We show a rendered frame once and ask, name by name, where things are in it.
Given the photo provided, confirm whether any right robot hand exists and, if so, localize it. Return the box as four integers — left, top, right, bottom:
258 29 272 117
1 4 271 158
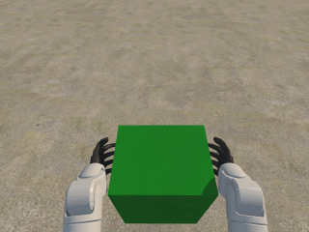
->
208 137 234 176

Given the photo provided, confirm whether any robot left forearm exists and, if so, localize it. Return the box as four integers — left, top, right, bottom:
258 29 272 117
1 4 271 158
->
63 162 108 232

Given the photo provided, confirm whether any left robot hand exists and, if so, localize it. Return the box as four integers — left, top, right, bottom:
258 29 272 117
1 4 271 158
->
90 137 116 175

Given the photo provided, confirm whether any carton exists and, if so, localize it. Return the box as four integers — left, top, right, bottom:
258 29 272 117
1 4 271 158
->
107 125 219 224

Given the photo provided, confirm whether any robot right forearm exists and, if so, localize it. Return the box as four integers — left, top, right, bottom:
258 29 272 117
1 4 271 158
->
217 162 268 232

